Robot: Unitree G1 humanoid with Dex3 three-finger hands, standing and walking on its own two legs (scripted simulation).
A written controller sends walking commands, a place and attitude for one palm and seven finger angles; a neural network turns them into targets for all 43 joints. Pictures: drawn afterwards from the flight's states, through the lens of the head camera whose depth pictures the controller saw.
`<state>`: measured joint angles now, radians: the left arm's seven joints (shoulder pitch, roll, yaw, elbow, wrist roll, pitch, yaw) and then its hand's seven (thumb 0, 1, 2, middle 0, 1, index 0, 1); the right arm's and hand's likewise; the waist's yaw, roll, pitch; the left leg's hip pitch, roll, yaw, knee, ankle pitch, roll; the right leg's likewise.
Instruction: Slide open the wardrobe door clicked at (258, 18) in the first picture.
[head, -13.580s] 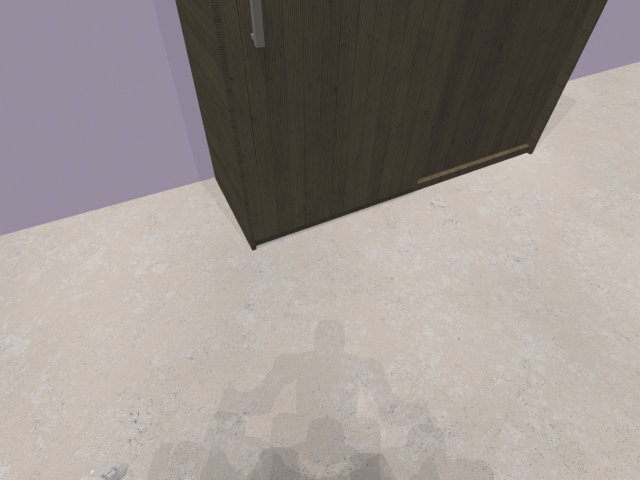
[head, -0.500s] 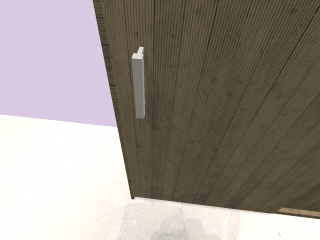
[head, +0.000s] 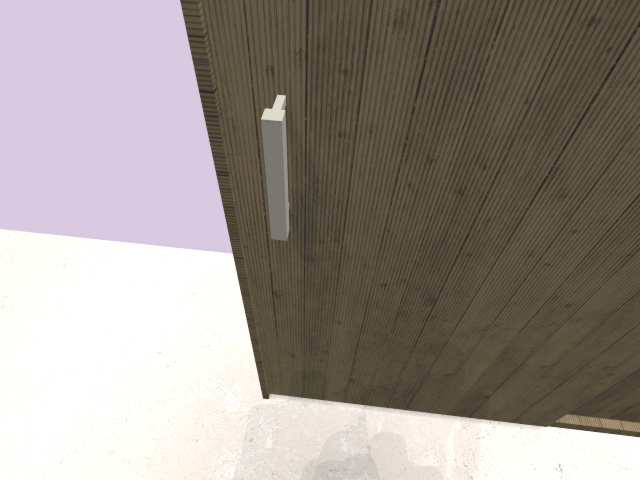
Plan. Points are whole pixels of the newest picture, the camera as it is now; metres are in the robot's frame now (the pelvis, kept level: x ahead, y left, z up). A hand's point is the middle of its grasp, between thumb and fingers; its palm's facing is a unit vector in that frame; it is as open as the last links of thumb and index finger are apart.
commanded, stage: raise the hand with hooked fingers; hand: left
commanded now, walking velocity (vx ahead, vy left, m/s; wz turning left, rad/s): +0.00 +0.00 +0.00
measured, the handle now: (280, 172) +0.45 +0.09 +0.16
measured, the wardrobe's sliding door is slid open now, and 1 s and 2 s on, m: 0.00 0.00 0.00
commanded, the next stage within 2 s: none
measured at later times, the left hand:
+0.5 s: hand (206, 447) +0.16 +0.15 -0.02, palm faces -0.02 -1.00 +0.00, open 8.6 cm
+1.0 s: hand (127, 373) +0.20 +0.22 +0.08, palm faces +0.07 -0.99 -0.08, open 11.7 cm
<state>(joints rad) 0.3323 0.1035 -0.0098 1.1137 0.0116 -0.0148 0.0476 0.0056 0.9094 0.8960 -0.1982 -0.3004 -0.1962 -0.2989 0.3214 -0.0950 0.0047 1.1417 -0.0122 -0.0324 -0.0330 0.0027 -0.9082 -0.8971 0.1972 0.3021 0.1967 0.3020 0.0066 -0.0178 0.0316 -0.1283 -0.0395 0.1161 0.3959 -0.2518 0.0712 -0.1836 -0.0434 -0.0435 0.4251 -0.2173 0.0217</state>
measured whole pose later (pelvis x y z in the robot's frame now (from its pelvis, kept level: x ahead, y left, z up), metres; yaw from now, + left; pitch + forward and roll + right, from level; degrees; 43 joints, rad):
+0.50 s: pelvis -0.01 -0.04 -0.04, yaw +2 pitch +6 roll +0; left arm 0.49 0.22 0.14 0.06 -0.22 -0.37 -0.31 0.01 0.60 0.76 -0.23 -0.50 -0.22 -0.50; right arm 0.16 -0.27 -0.06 0.47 0.02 -0.23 0.00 0.01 -0.91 -0.90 0.20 0.30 0.20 0.30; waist -0.01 -0.06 -0.09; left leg -0.51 0.01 0.07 0.87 -0.46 0.02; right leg -0.54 -0.01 -0.08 0.87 -0.43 -0.04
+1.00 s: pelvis -0.01 -0.04 -0.03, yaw +3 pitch +4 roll -1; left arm 0.32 0.35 0.39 -0.03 -0.41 -0.20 -0.41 0.01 0.01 0.51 -0.27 -0.88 -0.26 -0.88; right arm 0.34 -0.26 0.03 0.60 0.05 -0.29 -0.06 0.01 -0.90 -0.90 0.20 0.30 0.20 0.30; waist -0.01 0.04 -0.07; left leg -0.42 0.02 0.04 0.74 -0.39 0.02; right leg -0.42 0.00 -0.10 0.70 -0.35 -0.03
